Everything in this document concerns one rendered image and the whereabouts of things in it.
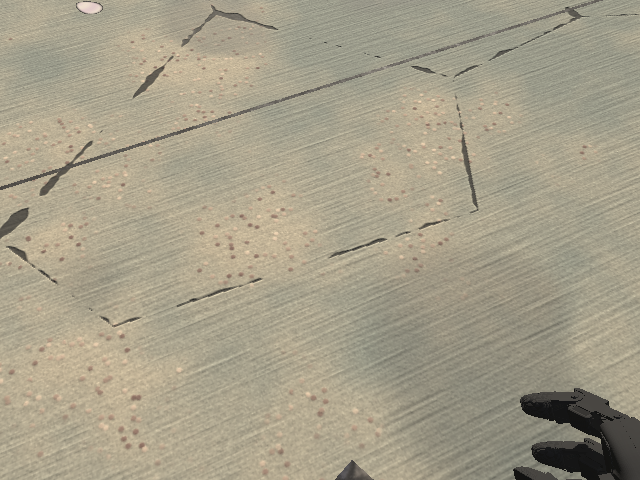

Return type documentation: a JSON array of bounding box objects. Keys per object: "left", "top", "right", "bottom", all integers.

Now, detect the right robot hand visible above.
[{"left": 513, "top": 388, "right": 640, "bottom": 480}]

